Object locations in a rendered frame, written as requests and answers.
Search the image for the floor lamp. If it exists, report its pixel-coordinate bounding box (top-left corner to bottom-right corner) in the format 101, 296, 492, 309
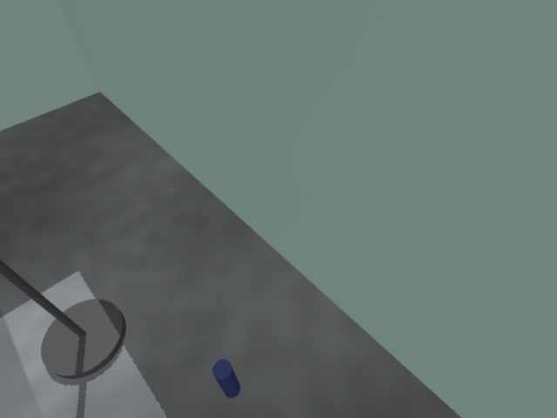
0, 260, 126, 379

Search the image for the can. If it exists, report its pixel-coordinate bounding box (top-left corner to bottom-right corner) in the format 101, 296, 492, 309
212, 360, 240, 398

